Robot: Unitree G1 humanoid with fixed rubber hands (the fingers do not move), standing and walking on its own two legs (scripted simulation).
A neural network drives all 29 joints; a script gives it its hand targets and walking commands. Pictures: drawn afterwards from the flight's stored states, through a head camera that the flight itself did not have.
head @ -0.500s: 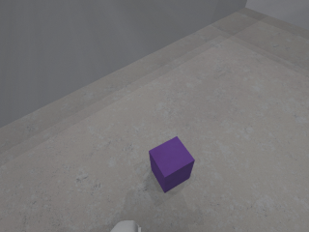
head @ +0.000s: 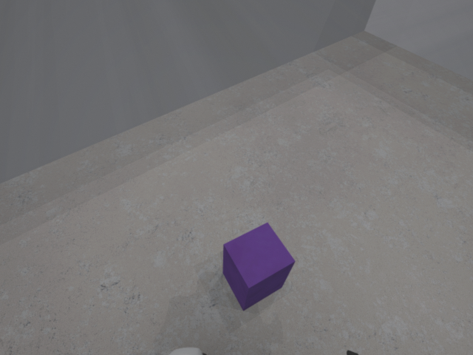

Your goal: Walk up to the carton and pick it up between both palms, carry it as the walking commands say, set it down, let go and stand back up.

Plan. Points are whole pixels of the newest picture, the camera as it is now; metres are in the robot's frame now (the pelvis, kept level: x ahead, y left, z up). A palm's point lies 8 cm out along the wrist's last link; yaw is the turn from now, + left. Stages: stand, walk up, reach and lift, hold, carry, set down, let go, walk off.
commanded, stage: walk up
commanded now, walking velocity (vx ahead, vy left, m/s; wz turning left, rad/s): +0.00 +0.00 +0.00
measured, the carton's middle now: (255, 267) +0.49 -0.07 -0.63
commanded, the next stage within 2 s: none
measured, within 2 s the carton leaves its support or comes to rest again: neither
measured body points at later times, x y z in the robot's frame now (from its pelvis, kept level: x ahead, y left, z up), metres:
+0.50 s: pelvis -0.01 -0.04 +0.00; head +0.02 -0.04 +0.45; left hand +0.00 +0.20 -0.16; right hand +0.06 -0.30 -0.15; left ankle +0.07 +0.10 -0.73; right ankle -0.06 -0.17 -0.70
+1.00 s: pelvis +0.03 -0.14 -0.01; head +0.06 -0.14 +0.43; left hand -0.09 +0.05 -0.16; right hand +0.16 -0.35 -0.17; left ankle -0.01 -0.05 -0.72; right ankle -0.03 -0.20 -0.73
